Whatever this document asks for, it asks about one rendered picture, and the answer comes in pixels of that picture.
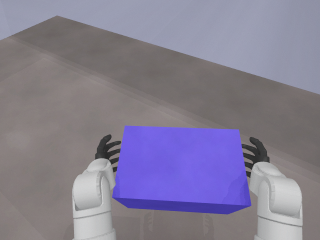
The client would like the robot right hand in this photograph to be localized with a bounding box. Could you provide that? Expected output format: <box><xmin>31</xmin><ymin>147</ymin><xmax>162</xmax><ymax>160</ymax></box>
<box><xmin>241</xmin><ymin>137</ymin><xmax>270</xmax><ymax>178</ymax></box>

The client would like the right robot forearm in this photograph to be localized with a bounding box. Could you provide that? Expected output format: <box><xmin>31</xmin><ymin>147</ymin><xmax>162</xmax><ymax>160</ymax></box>
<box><xmin>249</xmin><ymin>161</ymin><xmax>303</xmax><ymax>240</ymax></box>

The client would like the robot left hand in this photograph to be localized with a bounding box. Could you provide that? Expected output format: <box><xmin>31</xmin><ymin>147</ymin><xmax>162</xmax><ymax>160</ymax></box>
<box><xmin>95</xmin><ymin>134</ymin><xmax>121</xmax><ymax>172</ymax></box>

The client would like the left robot forearm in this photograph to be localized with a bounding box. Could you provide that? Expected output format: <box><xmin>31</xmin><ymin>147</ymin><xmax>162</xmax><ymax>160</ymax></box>
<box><xmin>72</xmin><ymin>158</ymin><xmax>117</xmax><ymax>240</ymax></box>

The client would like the carton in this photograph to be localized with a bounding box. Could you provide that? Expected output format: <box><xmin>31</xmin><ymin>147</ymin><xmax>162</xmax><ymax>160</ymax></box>
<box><xmin>112</xmin><ymin>125</ymin><xmax>252</xmax><ymax>215</ymax></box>

